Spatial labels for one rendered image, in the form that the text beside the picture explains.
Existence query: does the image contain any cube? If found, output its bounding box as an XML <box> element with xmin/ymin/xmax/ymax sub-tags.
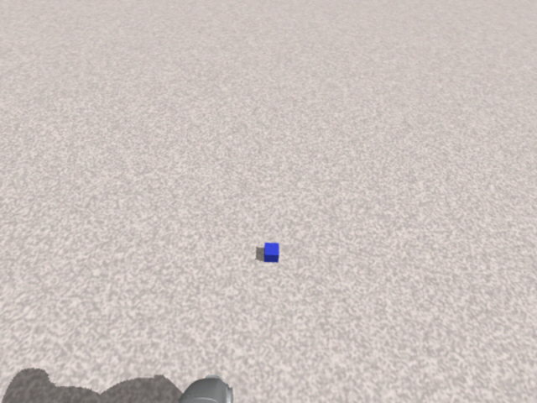
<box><xmin>264</xmin><ymin>243</ymin><xmax>279</xmax><ymax>263</ymax></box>

